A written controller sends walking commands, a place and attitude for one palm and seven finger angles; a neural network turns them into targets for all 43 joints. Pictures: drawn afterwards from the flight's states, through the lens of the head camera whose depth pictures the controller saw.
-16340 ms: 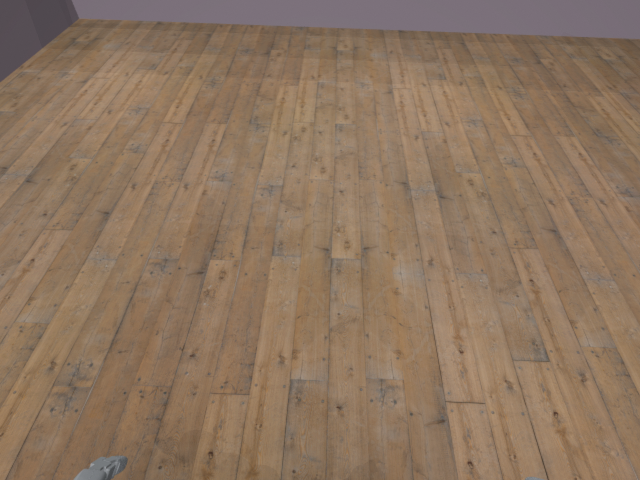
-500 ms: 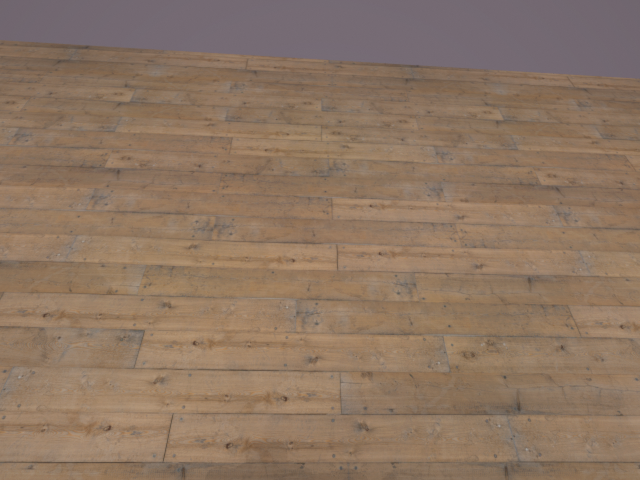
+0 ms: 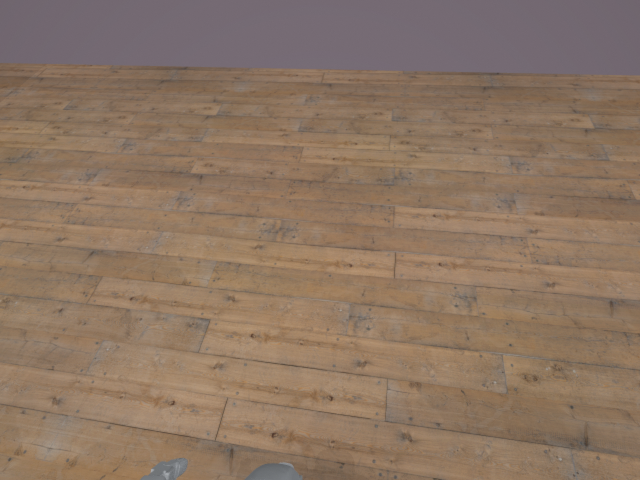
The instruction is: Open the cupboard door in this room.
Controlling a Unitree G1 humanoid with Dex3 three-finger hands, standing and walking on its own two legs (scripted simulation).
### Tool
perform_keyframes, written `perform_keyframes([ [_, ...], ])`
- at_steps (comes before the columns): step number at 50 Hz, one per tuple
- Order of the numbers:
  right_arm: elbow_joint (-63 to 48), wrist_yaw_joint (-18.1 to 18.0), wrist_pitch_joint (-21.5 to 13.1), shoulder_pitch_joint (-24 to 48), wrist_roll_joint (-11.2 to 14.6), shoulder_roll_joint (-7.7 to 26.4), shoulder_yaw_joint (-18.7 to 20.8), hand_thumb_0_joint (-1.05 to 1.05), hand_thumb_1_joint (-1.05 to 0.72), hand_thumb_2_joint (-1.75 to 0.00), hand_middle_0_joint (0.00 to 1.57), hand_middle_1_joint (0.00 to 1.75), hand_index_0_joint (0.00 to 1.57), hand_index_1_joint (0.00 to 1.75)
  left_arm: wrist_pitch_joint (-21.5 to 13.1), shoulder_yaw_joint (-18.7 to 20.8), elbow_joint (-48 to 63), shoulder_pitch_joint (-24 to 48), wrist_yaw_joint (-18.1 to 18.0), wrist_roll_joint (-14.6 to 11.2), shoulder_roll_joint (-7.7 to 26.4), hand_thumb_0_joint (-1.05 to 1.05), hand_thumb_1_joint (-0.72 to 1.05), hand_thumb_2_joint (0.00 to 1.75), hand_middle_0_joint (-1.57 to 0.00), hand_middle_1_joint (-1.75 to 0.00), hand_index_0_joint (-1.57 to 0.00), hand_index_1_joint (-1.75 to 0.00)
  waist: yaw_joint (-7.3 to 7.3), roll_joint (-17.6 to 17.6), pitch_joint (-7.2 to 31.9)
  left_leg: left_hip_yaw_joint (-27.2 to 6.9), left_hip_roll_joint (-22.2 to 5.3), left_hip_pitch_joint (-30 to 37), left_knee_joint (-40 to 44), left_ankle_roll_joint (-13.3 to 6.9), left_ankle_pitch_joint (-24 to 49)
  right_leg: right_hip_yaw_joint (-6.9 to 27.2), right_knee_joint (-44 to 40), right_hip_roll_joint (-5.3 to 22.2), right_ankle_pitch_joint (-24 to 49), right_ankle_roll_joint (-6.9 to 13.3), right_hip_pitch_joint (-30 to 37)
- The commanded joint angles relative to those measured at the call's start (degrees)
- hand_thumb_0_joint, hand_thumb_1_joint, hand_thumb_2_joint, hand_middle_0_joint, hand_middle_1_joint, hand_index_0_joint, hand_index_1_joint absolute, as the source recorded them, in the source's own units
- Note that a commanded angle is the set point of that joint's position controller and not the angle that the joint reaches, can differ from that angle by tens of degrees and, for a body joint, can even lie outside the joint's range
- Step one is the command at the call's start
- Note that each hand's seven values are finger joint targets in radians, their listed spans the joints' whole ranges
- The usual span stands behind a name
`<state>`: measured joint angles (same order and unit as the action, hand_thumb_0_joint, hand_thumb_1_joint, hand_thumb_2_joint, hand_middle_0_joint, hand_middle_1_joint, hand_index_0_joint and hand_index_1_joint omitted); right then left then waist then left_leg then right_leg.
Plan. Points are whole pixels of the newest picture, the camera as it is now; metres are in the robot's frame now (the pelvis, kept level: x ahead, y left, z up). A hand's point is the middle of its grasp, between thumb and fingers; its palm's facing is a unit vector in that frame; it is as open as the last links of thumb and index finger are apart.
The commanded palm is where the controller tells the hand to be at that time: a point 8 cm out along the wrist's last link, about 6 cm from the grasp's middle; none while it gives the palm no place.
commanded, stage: turn or walk to find it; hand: left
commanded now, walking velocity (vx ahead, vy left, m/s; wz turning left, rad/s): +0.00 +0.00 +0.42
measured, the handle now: out of the picture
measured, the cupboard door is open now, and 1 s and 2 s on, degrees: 0 0 0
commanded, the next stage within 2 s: none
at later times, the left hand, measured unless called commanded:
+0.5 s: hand out of the picture -0.06 +0.26 -0.18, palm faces +0.29 -0.93 -0.25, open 7.4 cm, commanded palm none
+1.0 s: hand out of the picture -0.05 +0.19 -0.14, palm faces +0.44 -0.86 -0.28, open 7.4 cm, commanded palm none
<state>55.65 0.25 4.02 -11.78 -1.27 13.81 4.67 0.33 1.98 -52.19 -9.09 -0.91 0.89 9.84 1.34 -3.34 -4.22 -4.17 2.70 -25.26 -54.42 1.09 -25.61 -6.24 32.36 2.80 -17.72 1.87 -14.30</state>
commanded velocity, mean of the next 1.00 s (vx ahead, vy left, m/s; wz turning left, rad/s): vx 0.00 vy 0.00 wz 0.42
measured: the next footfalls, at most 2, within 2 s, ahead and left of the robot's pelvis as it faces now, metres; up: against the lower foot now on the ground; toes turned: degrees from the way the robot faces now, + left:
left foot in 0.38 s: -0.02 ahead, +0.15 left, +0.00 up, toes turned +16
right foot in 0.84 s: +0.04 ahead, -0.09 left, +0.00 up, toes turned +18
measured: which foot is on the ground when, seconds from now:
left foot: up 0.00-0.36, down 0.38-0.84, up 0.86-1.00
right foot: down 0.00-0.38, up 0.40-0.82, down 0.84-1.00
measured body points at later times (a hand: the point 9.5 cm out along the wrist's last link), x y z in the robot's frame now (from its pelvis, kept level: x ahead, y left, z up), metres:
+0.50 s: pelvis -0.03 +0.04 +0.00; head +0.00 +0.07 +0.45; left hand -0.07 +0.31 -0.16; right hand +0.13 -0.18 -0.13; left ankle -0.06 +0.14 -0.73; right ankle -0.02 -0.10 -0.67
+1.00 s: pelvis -0.05 -0.02 +0.00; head -0.01 -0.05 +0.45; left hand -0.07 +0.23 -0.12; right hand +0.09 -0.24 -0.16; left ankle -0.12 +0.11 -0.65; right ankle +0.00 -0.10 -0.73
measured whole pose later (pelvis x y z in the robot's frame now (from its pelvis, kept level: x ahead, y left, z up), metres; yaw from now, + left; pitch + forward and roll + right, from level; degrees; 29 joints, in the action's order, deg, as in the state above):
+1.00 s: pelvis -0.05 -0.02 +0.00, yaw +27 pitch -1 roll +2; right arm 56.4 0.8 4.6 -13.2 -1.5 14.5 5.3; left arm 0.8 1.9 -52.9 -10.1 -1.0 1.0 9.0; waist 1.9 -3.3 -4.4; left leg -2.6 0.8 -28.8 -65.9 2.2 -21.7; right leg -7.9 29.9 3.7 -15.6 1.9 -12.9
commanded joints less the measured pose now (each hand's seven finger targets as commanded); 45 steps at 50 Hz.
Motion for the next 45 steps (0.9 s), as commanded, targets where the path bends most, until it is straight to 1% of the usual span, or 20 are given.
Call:
perform_keyframes([
  [1,-2.91,0.64,-0.73,-1.45,-0.15,3.86,1.08,0.0,-0.9,-0.9,0.2,0.3,0.2,0.3,-1.27,2.43,3.67,-0.21,-0.95,0.14,9.97,0.0,0.9,0.9,-0.2,-0.3,-0.2,-0.3,-0.22,11.5,2.71,0.39,-3.44,-6.58,-15.79,1.75,3.89,8.45,-14.46,14.81,17.28,4.32,4.23],
  [7,-3.0,0.58,-0.68,2.04,0.12,3.39,0.37,0.0,-0.9,-0.9,0.2,0.3,0.2,0.3,-1.21,2.95,1.46,-5.46,-1.01,0.53,11.56,0.0,0.9,0.9,-0.2,-0.3,-0.2,-0.3,-2.77,12.47,3.16,3.48,-4.86,-4.95,-6.73,3.14,1.46,5.7,-13.78,16.85,21.08,5.75,8.43],
  [13,-3.64,0.37,-1.9,4.83,0.84,2.43,-0.85,0.0,-0.9,-0.9,0.2,0.3,0.2,0.3,-0.6,3.76,-0.86,-7.44,-0.78,0.9,13.93,0.0,0.9,0.9,-0.2,-0.3,-0.2,-0.3,-4.57,14.92,6.13,7.55,-4.57,1.56,10.42,2.1,-1.94,3.79,-9.09,18.42,29.68,6.71,12.14],
  [16,-2.77,0.16,-2.6,0.98,0.74,3.02,-0.88,0.0,-0.9,-0.9,0.2,0.3,0.2,0.3,-0.2,3.91,-1.34,-6.17,-0.69,0.49,14.28,0.0,0.9,0.9,-0.2,-0.3,-0.2,-0.3,-2.0,14.2,7.93,9.7,-4.01,10.51,23.91,1.2,7.68,0.54,-3.96,17.34,27.28,3.27,8.76],
  [17,-2.19,0.28,-3.05,-1.14,0.6,4.51,-0.54,0.0,-0.9,-0.9,0.2,0.3,0.2,0.3,0.16,3.83,-1.13,-5.51,-0.56,0.01,13.45,0.0,0.9,0.9,-0.2,-0.3,-0.2,-0.3,-0.47,9.51,8.57,8.43,-5.13,17.23,31.12,0.42,15.2,-1.91,0.84,15.75,21.89,0.43,3.95],
  [18,-2.55,0.24,-3.57,-2.32,0.24,9.08,0.53,0.0,-0.9,-0.9,0.2,0.3,0.2,0.3,0.61,3.5,-0.07,-6.29,-0.32,-0.3,10.68,0.0,0.9,0.9,-0.2,-0.3,-0.2,-0.3,0.13,-3.54,9.91,-4.74,-14.81,25.03,35.09,-3.25,25.23,-4.6,10.91,9.92,6.68,-3.27,-6.83],
  [19,-2.47,-0.05,-3.32,-4.76,0.15,13.65,1.51,0.0,-0.9,-0.9,0.2,0.3,0.2,0.3,0.92,2.18,2.14,-4.33,-0.12,-0.24,7.39,0.0,0.9,0.9,-0.2,-0.3,-0.2,-0.3,1.57,-14.23,7.93,-15.94,-25.7,26.07,35.86,-10.0,42.73,-3.75,20.61,4.67,-18.9,-5.91,-17.05],
  [20,-1.1,-0.8,-3.23,-6.28,0.01,13.14,1.53,0.0,-0.9,-0.9,0.2,0.3,0.2,0.3,1.91,2.09,2.33,0.12,-0.75,0.19,8.16,0.0,0.9,0.9,-0.2,-0.3,-0.2,-0.3,3.32,-13.6,7.21,-15.8,-25.44,20.76,36.72,-11.52,39.4,2.24,26.42,4.57,-19.14,-5.59,-15.67],
  [21,-1.48,-1.34,-3.11,-4.08,-0.1,11.97,1.28,0.0,-0.9,-0.9,0.2,0.3,0.2,0.3,2.04,2.46,2.12,1.54,-0.54,-0.01,8.17,0.0,0.9,0.9,-0.2,-0.3,-0.2,-0.3,2.2,-12.64,5.39,-14.74,-23.13,19.33,36.4,-11.8,36.67,4.04,29.73,4.31,-16.06,-5.43,-17.68],
  [23,-3.08,-1.51,-3.42,1.64,-0.03,9.32,0.25,0.0,-0.9,-0.9,0.2,0.3,0.2,0.3,1.66,2.73,0.17,-0.72,0.32,0.03,8.56,0.0,0.9,0.9,-0.2,-0.3,-0.2,-0.3,-0.82,-6.74,3.92,-9.02,-18.54,18.02,35.73,-10.22,35.16,4.5,31.89,4.09,-8.55,-5.67,-17.45],
  [26,-3.47,-1.42,-3.9,0.93,0.22,8.63,0.16,0.0,-0.9,-0.9,0.2,0.3,0.2,0.3,1.47,2.51,-0.56,-1.78,0.41,0.0,8.43,0.0,0.9,0.9,-0.2,-0.3,-0.2,-0.3,-0.78,-3.98,5.76,-6.13,-16.02,20.01,35.1,-9.54,39.63,4.54,30.6,3.34,-5.65,-6.53,-16.27],
  [33,-3.7,-0.99,-3.25,-0.84,-0.15,9.03,1.08,0.0,-0.9,-0.9,0.2,0.3,0.2,0.3,1.43,2.04,2.01,1.51,0.03,-0.18,7.63,0.0,0.9,0.9,-0.2,-0.3,-0.2,-0.3,0.6,-5.23,5.63,-11.31,-16.31,19.23,34.68,-11.14,34.85,4.64,19.59,1.6,-8.18,-6.72,-13.21],
  [36,-4.28,-0.91,-2.95,-0.04,-0.36,9.21,1.33,0.0,-0.9,-0.9,0.2,0.3,0.2,0.3,1.1,1.91,2.32,0.71,-0.04,-0.42,6.99,0.0,0.9,0.9,-0.2,-0.3,-0.2,-0.3,0.26,-6.25,6.14,-13.3,-15.2,15.95,33.62,-10.68,34.82,3.79,11.57,-0.08,-7.94,-5.97,-7.57],
  [39,-4.9,-0.73,-2.69,1.09,-0.12,8.71,1.52,0.0,-0.9,-0.9,0.2,0.3,0.2,0.3,0.43,2.17,1.38,-3.8,-0.22,-0.6,7.52,0.0,0.9,0.9,-0.2,-0.3,-0.2,-0.3,-2.07,-5.46,7.34,-13.99,-12.66,10.41,30.35,-8.68,31.48,2.85,-1.77,-1.14,0.63,-5.4,2.36],
  [40,-5.17,-0.6,-2.73,1.62,0.27,7.7,1.42,0.0,-0.9,-0.9,0.2,0.3,0.2,0.3,-0.01,2.46,0.88,-6.49,-0.4,-0.47,8.75,0.0,0.9,0.9,-0.2,-0.3,-0.2,-0.3,-3.43,-2.28,8.51,-12.73,-10.38,6.3,27.23,-6.45,25.47,3.81,-9.42,0.51,5.84,-5.06,8.93],
  [41,-5.8,-0.3,-2.83,0.45,0.78,4.54,0.95,0.0,-0.9,-0.9,0.2,0.3,0.2,0.3,-0.67,3.19,0.82,-7.61,-0.78,0.29,12.5,0.0,0.9,0.9,-0.2,-0.3,-0.2,-0.3,-3.69,8.3,9.21,-6.89,-4.9,-2.65,18.89,-2.75,13.69,13.4,-14.84,10.62,5.16,-2.1,16.35],
  [42,-7.42,-0.16,-2.83,1.47,0.65,2.37,0.62,0.0,-0.9,-0.9,0.2,0.3,0.2,0.3,-0.71,3.88,1.53,-7.2,-0.92,0.79,16.36,0.0,0.9,0.9,-0.2,-0.3,-0.2,-0.3,-4.28,19.62,6.46,0.91,1.7,-9.03,6.55,0.33,-5.86,24.75,-17.15,23.06,9.87,4.5,14.0],
  [43,-7.1,-0.4,-1.76,1.82,0.0,5.33,1.41,0.0,-0.9,-0.9,0.2,0.3,0.2,0.3,-0.81,4.39,2.24,-6.29,-1.23,0.15,15.67,0.0,0.9,0.9,-0.2,-0.3,-0.2,-0.3,-4.52,20.08,6.64,-1.79,-1.12,-7.42,-3.5,0.13,-7.79,24.83,-18.25,25.13,9.09,7.5,7.26],
  [44,-6.03,-0.23,-1.2,2.54,0.0,5.41,1.75,0.0,-0.9,-0.9,0.2,0.3,0.2,0.3,-0.6,4.03,2.88,-3.18,-1.25,0.14,14.0,0.0,0.9,0.9,-0.2,-0.3,-0.2,-0.3,-3.08,14.82,3.04,-2.21,-1.87,-6.75,-10.48,-0.04,-5.01,22.84,-18.58,22.45,5.88,7.85,2.16],
  [45,-4.71,0.18,-0.88,1.21,-0.07,4.96,1.7,0.0,-0.9,-0.9,0.2,0.3,0.2,0.3,-0.63,3.4,3.49,-0.39,-1.1,0.1,12.17,0.0,0.9,0.9,-0.2,-0.3,-0.2,-0.3,-1.3,10.52,1.22,-1.63,-2.81,-6.63,-14.1,0.2,-1.13,17.57,-17.78,19.22,5.06,6.64,0.13],
])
